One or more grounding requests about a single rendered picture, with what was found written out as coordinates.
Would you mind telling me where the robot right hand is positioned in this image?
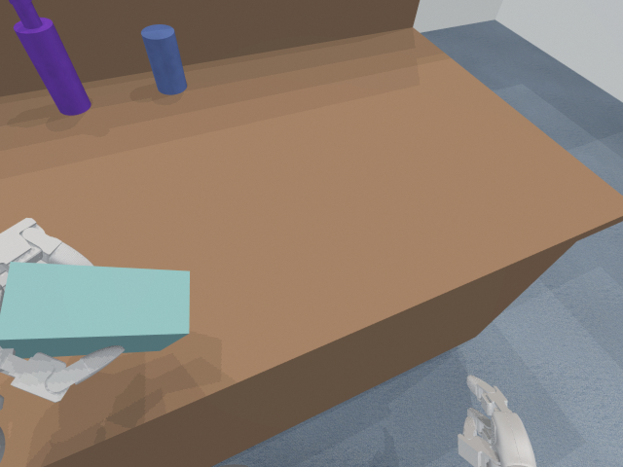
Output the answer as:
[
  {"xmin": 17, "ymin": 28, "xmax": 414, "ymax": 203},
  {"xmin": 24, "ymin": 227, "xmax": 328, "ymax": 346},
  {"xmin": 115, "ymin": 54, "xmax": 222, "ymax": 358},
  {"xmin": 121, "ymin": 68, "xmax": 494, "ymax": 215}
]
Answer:
[{"xmin": 458, "ymin": 375, "xmax": 536, "ymax": 467}]

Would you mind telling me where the sponge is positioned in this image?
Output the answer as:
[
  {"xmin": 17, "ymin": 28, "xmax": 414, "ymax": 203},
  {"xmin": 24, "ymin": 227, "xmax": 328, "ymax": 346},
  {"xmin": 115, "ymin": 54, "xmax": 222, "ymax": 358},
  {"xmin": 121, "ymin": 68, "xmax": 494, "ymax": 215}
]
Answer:
[{"xmin": 0, "ymin": 262, "xmax": 190, "ymax": 359}]

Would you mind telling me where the table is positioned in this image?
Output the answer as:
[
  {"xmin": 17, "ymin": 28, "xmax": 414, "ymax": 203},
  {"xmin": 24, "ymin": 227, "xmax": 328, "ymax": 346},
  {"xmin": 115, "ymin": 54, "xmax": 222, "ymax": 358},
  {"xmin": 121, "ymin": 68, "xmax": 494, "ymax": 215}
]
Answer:
[{"xmin": 0, "ymin": 0, "xmax": 623, "ymax": 467}]

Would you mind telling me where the robot left hand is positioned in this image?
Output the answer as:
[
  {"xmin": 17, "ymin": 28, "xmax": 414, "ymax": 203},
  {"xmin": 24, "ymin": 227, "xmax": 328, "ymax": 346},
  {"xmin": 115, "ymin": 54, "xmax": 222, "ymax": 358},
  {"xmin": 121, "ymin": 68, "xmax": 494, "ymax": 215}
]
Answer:
[{"xmin": 0, "ymin": 218, "xmax": 125, "ymax": 403}]

